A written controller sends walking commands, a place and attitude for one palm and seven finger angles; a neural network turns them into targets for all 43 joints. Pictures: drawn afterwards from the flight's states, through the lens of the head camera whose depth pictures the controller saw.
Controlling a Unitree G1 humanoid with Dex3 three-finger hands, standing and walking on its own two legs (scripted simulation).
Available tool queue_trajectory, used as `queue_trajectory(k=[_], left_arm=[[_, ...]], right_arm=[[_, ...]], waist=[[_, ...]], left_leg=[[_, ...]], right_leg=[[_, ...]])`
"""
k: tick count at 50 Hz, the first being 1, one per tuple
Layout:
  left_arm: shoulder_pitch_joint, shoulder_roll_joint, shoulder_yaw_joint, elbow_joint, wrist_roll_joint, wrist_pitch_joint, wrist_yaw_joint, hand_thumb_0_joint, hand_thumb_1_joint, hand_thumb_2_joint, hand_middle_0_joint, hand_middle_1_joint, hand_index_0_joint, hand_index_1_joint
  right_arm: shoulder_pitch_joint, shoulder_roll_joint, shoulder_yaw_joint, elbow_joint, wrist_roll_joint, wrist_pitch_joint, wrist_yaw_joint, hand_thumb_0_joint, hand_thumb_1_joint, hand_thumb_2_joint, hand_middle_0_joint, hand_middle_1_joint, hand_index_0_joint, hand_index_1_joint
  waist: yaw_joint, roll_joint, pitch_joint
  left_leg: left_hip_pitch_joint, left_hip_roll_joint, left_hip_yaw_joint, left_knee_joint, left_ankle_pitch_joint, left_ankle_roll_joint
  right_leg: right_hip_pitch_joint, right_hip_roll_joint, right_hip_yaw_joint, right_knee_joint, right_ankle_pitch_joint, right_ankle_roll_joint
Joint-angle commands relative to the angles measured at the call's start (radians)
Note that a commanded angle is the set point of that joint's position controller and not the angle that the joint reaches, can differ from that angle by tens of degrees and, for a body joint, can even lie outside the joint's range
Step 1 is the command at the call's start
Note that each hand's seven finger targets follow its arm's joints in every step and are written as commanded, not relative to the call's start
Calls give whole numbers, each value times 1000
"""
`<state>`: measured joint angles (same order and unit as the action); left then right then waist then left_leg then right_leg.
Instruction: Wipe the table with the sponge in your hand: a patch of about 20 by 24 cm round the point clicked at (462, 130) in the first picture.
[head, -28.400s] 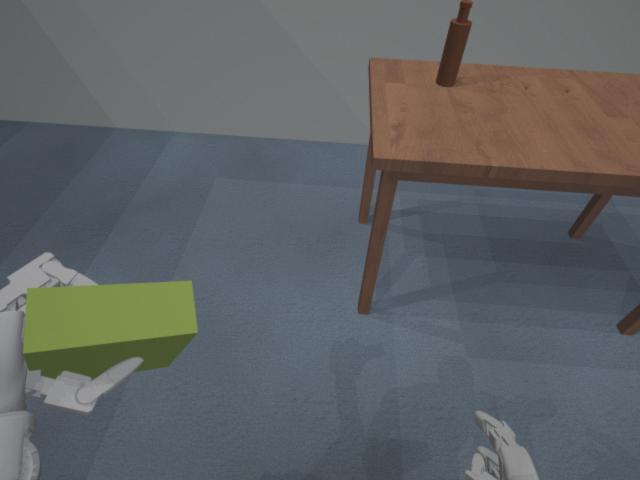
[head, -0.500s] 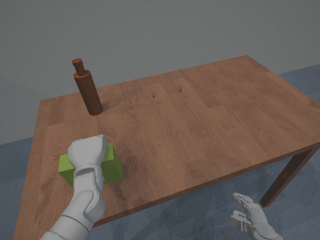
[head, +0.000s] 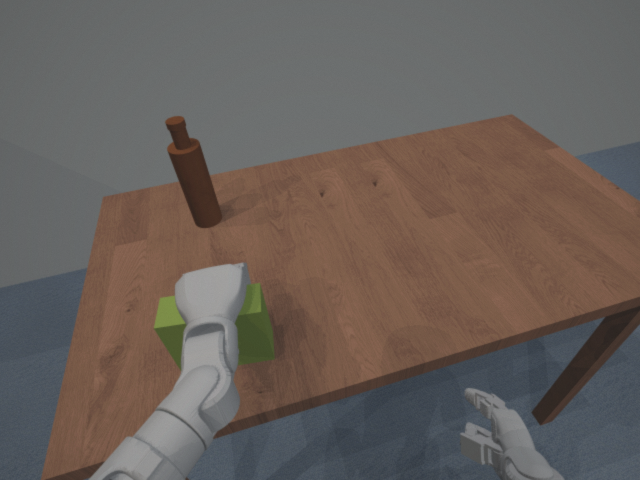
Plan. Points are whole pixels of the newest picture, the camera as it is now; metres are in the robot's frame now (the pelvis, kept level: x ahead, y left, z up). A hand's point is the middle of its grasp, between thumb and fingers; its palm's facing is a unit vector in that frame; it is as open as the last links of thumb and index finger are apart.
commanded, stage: slide across to the third lane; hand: left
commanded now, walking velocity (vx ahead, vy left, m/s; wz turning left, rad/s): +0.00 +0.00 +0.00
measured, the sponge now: (223, 338) +0.31 +0.19 -0.01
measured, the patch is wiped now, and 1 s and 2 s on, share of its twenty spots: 0.70 0.75 0.95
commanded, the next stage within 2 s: wipe forward along the third lane in 0.42 s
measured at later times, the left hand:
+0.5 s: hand (249, 310) +0.33 +0.15 +0.04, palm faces -0.01 -0.05 -1.00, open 9.3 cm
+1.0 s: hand (252, 296) +0.35 +0.15 +0.04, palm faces -0.07 -0.04 -1.00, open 9.4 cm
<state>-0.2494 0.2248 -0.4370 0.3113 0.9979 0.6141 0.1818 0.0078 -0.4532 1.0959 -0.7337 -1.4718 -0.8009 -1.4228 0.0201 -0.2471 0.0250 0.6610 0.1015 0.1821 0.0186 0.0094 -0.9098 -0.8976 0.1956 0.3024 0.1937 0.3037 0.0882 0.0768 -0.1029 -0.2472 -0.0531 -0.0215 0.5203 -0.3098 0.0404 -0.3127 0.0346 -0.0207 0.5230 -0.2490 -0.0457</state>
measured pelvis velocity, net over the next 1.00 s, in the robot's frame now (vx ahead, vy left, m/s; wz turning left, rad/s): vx -0.02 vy -0.02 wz -0.01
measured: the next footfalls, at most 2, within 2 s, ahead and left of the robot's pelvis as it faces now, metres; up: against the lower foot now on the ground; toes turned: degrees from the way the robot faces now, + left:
none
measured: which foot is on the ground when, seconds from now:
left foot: down 0.00-1.00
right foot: down 0.00-1.00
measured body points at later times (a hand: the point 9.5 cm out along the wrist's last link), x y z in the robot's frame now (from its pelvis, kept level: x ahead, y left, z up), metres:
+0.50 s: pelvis -0.01 -0.01 +0.00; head -0.04 -0.04 +0.45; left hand +0.32 +0.15 +0.10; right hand +0.21 -0.22 -0.09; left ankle -0.03 +0.10 -0.73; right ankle +0.01 -0.09 -0.73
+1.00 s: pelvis -0.02 -0.02 +0.00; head -0.03 -0.05 +0.45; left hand +0.35 +0.15 +0.09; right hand +0.17 -0.25 -0.11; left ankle -0.03 +0.10 -0.73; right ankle +0.01 -0.09 -0.73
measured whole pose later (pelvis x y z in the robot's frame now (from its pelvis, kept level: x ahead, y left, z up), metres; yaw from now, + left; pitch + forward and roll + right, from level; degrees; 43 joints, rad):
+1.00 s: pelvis -0.02 -0.02 +0.00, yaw -1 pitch +5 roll +1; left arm -0.55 0.16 -0.33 0.75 0.97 0.54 0.23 0.00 -0.55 1.17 -0.81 -1.41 -0.87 -1.35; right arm 0.06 -0.24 0.03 0.71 0.09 0.18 -0.05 0.01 -0.91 -0.90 0.20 0.30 0.19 0.30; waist 0.04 0.05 -0.13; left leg -0.36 -0.03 -0.01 0.53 -0.27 0.01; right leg -0.43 0.06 -0.02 0.53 -0.20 -0.07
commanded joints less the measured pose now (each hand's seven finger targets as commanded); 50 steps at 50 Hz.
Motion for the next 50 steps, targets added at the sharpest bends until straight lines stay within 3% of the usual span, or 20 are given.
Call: queue_trajectory(k=[1,8,10,14,15,18,20,23,25,28,30,33,35,36,39,40,44,45,48,50], left_arm=[[-261,-108,-44,-100,-55,-48,1,0,100,1300,-1200,-1600,-1200,-1600],[-358,-191,-115,-25,-65,-37,10,0,100,1300,-1200,-1600,-1200,-1600],[-381,-146,-64,-5,-63,-35,20,0,100,1300,-1200,-1600,-1200,-1600],[-389,-135,-43,54,-55,-21,38,0,100,1300,-1200,-1600,-1200,-1600],[-378,-94,12,54,-66,-18,46,0,100,1300,-1200,-1600,-1200,-1600],[-382,-127,-15,83,-61,-6,55,0,100,1300,-1200,-1600,-1200,-1600],[-358,-78,36,69,-62,-4,56,0,100,1300,-1200,-1600,-1200,-1600],[-395,-132,-28,82,-61,1,53,0,100,1300,-1200,-1600,-1200,-1600],[-358,-77,30,81,-63,2,53,0,100,1300,-1200,-1600,-1200,-1600],[-399,-89,12,116,-62,1,55,0,100,1300,-1200,-1600,-1200,-1600],[-385,-24,83,140,-64,-1,57,0,100,1300,-1200,-1600,-1200,-1600],[-423,-56,48,173,-55,-8,55,0,100,1300,-1200,-1600,-1200,-1600],[-436,4,112,211,-48,-12,56,0,100,1300,-1200,-1600,-1200,-1600],[-445,-24,79,222,-41,-13,54,0,100,1300,-1200,-1600,-1200,-1600],[-484,-20,83,274,-26,-30,54,0,100,1300,-1200,-1600,-1200,-1600],[-492,19,127,287,-26,-36,55,0,100,1300,-1200,-1600,-1200,-1600],[-522,-3,112,348,-14,-63,65,0,100,1300,-1200,-1600,-1200,-1600],[-520,53,167,368,-14,-69,67,0,100,1300,-1200,-1600,-1200,-1600],[-564,8,127,404,-17,-85,80,0,100,1300,-1200,-1600,-1200,-1600],[-573,91,199,447,-15,-92,88,0,100,1300,-1200,-1600,-1200,-1600]], right_arm=[[-213,-92,-36,-163,-2,-45,-2,0,-900,-900,200,300,200,300],[-218,-85,-34,-152,2,-36,12,0,-900,-900,200,300,200,300],[-221,-88,-35,-145,0,-34,10,0,-900,-900,200,300,200,300],[-219,-87,-33,-139,-2,-25,8,0,-900,-900,200,300,200,300],[-225,-88,-31,-144,-4,-24,5,0,-900,-900,200,300,200,300],[-222,-85,-31,-141,-4,-22,3,0,-900,-900,200,300,200,300],[-228,-90,-32,-145,-6,-18,1,0,-900,-900,200,300,200,300],[-226,-84,-30,-145,-1,-16,-2,0,-900,-900,200,300,200,300],[-228,-90,-31,-147,-3,-15,-4,0,-900,-900,200,300,200,300],[-214,-90,-30,-137,-1,-18,-14,0,-900,-900,200,300,200,300],[-210,-98,-29,-128,-3,-18,-22,0,-900,-900,200,300,200,300],[-197,-98,-28,-124,-2,-22,-34,0,-900,-900,200,300,200,300],[-187,-104,-28,-113,-4,-22,-43,0,-900,-900,200,300,200,300],[-182,-101,-26,-116,-4,-23,-48,0,-900,-900,200,300,200,300],[-165,-101,-27,-111,-5,-27,-58,0,-900,-900,200,300,200,300],[-160,-105,-27,-105,-7,-28,-63,0,-900,-900,200,300,200,300],[-128,-101,-29,-103,-12,-34,-73,0,-900,-900,200,300,200,300],[-125,-108,-28,-97,-14,-35,-77,0,-900,-900,200,300,200,300],[-110,-101,-26,-101,-14,-42,-82,0,-900,-900,200,300,200,300],[-100,-110,-26,-91,-18,-44,-88,0,-900,-900,200,300,200,300]], waist=[[-49,-177,-155],[-60,-170,-134],[-50,-171,-140],[-42,-177,-153],[-28,-185,-154],[-38,-195,-150],[-26,-193,-162],[-48,-166,-132],[-31,-170,-139],[-51,-181,-134],[-39,-196,-128],[-59,-205,-130],[-51,-207,-126],[-62,-203,-125],[-68,-194,-126],[-61,-191,-133],[-78,-203,-152],[-73,-222,-151],[-92,-211,-138],[-85,-221,-140]], left_leg=[[1,30,-26,-59,204,3],[-8,35,-32,-59,179,-1],[-18,36,-38,-66,164,-4],[-26,33,-22,-68,161,-7],[-45,32,-26,-76,149,-6],[-49,28,-10,-73,147,-6],[-54,28,-15,-78,156,-6],[-48,26,-1,-81,133,-3],[-60,25,-10,-88,129,-3],[-63,21,5,-84,113,-2],[-83,22,-1,-93,100,-5],[-87,19,10,-87,92,-4],[-106,17,7,-90,79,-6],[-106,15,15,-87,72,-4],[-114,15,14,-83,59,-8],[-123,14,11,-82,54,-8],[-144,12,18,-64,49,-8],[-162,14,11,-65,38,-10],[-180,14,19,-58,12,-10],[-207,15,14,-56,-2,-12]], right_leg=[[103,-6,48,-54,204,-36],[55,-5,19,-47,154,-37],[53,0,31,-49,130,-41],[73,-6,26,-51,131,-40],[87,-3,39,-59,118,-42],[99,-11,41,-69,130,-37],[115,-7,62,-73,145,-42],[95,-12,56,-88,111,-36],[106,-7,75,-94,99,-41],[106,-15,75,-105,95,-32],[108,-12,95,-114,85,-35],[99,-18,88,-114,85,-27],[95,-15,110,-121,70,-31],[93,-21,99,-121,57,-25],[67,-22,97,-118,38,-26],[64,-16,111,-122,34,-30],[60,-25,108,-112,46,-22],[59,-23,121,-114,38,-22],[32,-31,111,-116,2,-13],[30,-32,128,-118,-24,-12]])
